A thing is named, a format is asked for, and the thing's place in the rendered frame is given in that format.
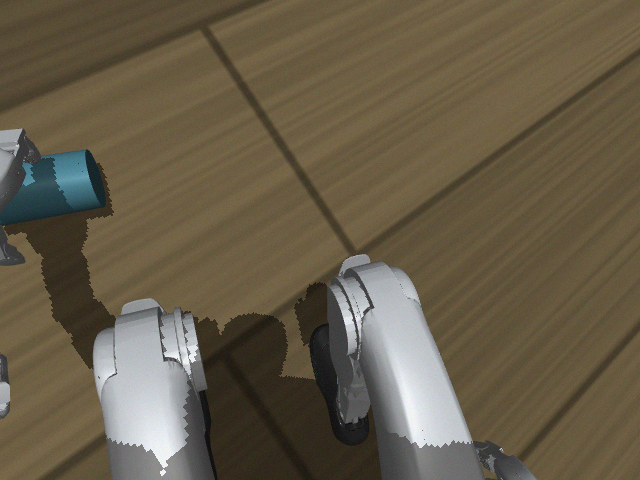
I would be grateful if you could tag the bottle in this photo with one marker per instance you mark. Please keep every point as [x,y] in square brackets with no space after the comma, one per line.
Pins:
[59,184]

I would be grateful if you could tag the left robot foot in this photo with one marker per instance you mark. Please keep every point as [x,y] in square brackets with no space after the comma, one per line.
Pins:
[207,420]

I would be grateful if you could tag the right robot hand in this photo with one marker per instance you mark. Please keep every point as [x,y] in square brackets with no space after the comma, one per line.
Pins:
[505,467]

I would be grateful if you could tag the left robot hand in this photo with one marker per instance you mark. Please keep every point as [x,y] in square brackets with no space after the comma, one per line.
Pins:
[15,148]

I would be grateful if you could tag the right robot foot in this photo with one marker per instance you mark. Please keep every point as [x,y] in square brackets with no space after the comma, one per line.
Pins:
[326,379]

